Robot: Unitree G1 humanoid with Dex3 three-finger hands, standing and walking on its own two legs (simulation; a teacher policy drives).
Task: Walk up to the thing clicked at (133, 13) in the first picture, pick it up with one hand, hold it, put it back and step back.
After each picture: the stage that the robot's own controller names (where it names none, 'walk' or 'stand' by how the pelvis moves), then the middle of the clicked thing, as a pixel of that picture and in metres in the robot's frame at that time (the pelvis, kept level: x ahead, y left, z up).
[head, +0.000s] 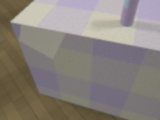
stand; (131, 1) +0.78 -0.19 +0.12
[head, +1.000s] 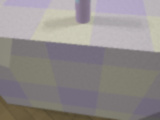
walk; out of the picture +0.71 +0.06 +0.15
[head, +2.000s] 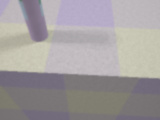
stand; (32, 8) +0.55 +0.21 +0.16
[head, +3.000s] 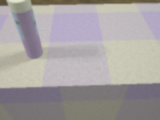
walk; (27, 29) +0.53 +0.24 +0.12
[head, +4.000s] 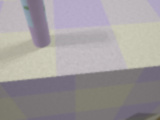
stand; (35, 15) +0.54 +0.20 +0.14
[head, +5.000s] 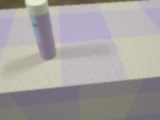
stand; (43, 31) +0.53 +0.19 +0.11
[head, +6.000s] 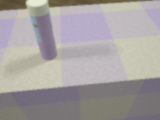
stand; (44, 32) +0.54 +0.19 +0.11
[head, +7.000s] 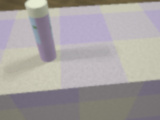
stand; (43, 33) +0.53 +0.19 +0.11
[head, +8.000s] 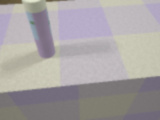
rise first; (41, 29) +0.52 +0.19 +0.11
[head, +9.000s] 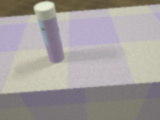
rise first; (51, 35) +0.53 +0.20 +0.12
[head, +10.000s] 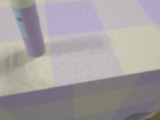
go down; (29, 26) +0.52 +0.18 +0.12
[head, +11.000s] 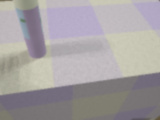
go down; (32, 27) +0.52 +0.18 +0.13
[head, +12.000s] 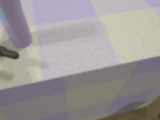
close in; (10, 12) +0.52 +0.20 +0.16
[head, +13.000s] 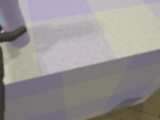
lift; (8, 10) +0.52 +0.20 +0.17
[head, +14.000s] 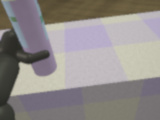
lift; (32, 32) +0.33 +0.15 +0.30
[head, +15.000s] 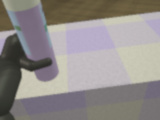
hold; (35, 39) +0.32 +0.14 +0.29
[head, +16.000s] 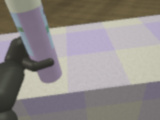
hold; (38, 40) +0.32 +0.14 +0.28
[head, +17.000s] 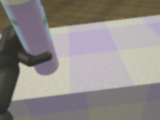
hold; (34, 32) +0.30 +0.14 +0.32
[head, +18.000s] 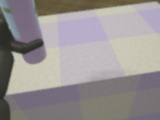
crouch; (23, 21) +0.36 +0.16 +0.30
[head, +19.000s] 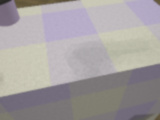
crouch; out of the picture +0.48 +0.22 +0.34
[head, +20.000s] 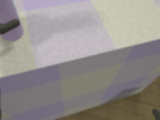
lower; out of the picture +0.52 +0.19 +0.18
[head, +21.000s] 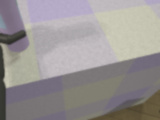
lower; (6, 13) +0.50 +0.20 +0.17
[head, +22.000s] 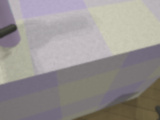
lower; out of the picture +0.52 +0.20 +0.17
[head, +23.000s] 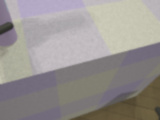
lower; out of the picture +0.53 +0.21 +0.17
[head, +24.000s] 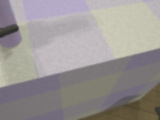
open; out of the picture +0.52 +0.21 +0.17
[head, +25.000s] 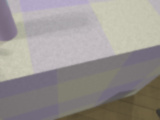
rise; out of the picture +0.52 +0.21 +0.17
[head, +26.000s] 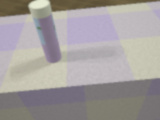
sink last; (47, 34) +0.52 +0.20 +0.13
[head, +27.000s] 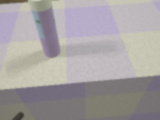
stand; (46, 28) +0.52 +0.19 +0.12
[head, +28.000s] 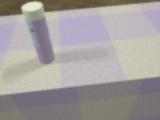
stand; (40, 36) +0.53 +0.20 +0.12
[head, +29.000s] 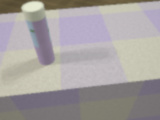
stand; (40, 37) +0.51 +0.20 +0.11
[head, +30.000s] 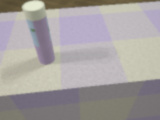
stand; (41, 36) +0.52 +0.20 +0.11
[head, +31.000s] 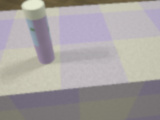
stand; (40, 35) +0.51 +0.20 +0.11
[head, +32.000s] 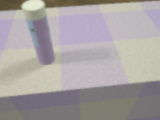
stand; (41, 36) +0.51 +0.19 +0.11
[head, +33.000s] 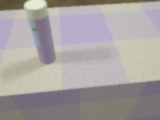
walk; (42, 35) +0.51 +0.19 +0.11
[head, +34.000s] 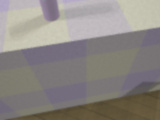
walk; out of the picture +0.66 +0.18 +0.14
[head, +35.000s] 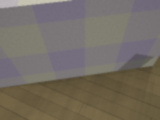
walk; out of the picture +0.92 +0.18 +0.14
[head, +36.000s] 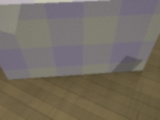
stand; out of the picture +1.17 +0.20 +0.14
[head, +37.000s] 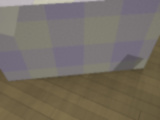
stand; out of the picture +1.13 +0.17 +0.11
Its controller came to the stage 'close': yes
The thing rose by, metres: 0.22
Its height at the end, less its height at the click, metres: +0.00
